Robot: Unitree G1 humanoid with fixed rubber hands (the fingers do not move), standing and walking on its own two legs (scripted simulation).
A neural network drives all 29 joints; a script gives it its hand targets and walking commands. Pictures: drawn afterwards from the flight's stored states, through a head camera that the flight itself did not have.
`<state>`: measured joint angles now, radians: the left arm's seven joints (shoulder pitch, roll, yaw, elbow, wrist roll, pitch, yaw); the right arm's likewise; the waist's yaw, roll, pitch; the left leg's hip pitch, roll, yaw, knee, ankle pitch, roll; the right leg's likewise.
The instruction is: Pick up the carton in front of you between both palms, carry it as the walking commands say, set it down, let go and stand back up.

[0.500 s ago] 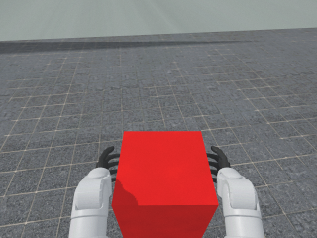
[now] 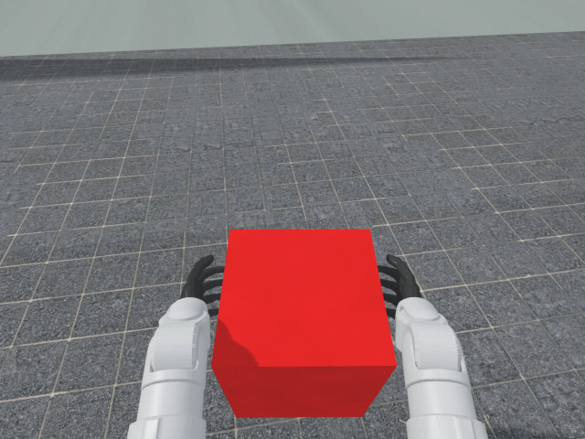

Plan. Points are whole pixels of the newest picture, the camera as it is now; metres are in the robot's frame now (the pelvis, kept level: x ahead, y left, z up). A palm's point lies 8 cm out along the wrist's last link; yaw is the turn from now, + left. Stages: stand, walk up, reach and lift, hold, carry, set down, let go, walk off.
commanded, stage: carry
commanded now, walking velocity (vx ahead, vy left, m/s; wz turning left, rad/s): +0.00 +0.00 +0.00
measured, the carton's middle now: (299, 328) +0.31 +0.00 -0.03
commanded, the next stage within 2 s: hold in 0.24 s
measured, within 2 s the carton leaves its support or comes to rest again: neither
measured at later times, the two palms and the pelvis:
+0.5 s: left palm (185, 316) +0.28 +0.16 +0.05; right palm (402, 303) +0.30 -0.14 +0.05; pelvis +0.00 -0.01 +0.01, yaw +3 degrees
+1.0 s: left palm (197, 305) +0.29 +0.14 +0.05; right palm (406, 290) +0.32 -0.15 +0.05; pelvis +0.00 -0.03 +0.00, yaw +5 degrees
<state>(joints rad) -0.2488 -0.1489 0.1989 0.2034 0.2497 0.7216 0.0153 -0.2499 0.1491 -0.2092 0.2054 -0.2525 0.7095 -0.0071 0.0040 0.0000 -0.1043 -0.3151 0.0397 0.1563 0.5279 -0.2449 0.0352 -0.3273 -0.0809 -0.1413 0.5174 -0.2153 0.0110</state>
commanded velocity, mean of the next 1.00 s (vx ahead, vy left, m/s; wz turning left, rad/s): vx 0.00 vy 0.00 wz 0.00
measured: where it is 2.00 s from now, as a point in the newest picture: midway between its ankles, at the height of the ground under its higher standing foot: outside the picture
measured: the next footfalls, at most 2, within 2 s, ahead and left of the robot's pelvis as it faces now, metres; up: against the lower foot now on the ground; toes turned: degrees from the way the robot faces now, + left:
none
